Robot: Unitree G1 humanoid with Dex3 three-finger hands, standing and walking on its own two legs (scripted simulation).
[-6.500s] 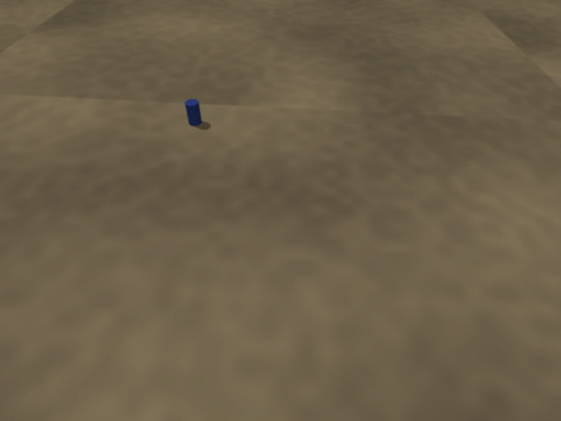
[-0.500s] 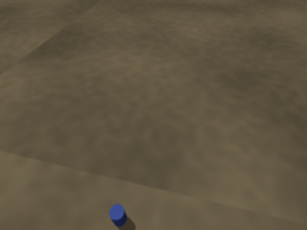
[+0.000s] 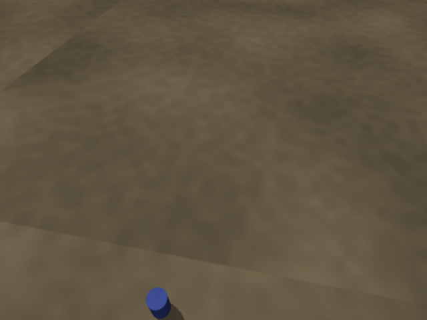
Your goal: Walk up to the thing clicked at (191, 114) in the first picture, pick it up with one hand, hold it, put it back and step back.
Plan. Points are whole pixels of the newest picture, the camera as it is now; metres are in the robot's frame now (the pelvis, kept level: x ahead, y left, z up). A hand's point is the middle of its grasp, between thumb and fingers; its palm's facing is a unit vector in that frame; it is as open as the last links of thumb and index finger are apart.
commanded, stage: walk up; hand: left
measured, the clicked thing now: (159, 303) +0.34 +0.21 -0.71
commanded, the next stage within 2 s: stand in 0.48 s
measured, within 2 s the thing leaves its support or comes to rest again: neither
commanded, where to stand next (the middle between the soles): +0.01 -0.01 m, yaw +1 degrees
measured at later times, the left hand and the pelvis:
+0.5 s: hand out of the picture +0.08 +0.25 -0.16, palm faces -0.04 -0.94 -0.33, open 7.4 cm; pelvis +0.00 +0.00 +0.00, yaw -1 degrees
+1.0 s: hand out of the picture +0.06 +0.25 -0.15, palm faces -0.03 -0.94 -0.34, open 7.4 cm; pelvis -0.02 +0.00 +0.01, yaw +0 degrees
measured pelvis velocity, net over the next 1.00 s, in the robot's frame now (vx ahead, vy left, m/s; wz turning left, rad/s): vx -0.02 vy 0.00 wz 0.00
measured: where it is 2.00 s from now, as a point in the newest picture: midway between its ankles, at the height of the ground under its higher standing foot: outside the picture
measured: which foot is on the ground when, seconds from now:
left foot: down 0.00-1.00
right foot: down 0.00-1.00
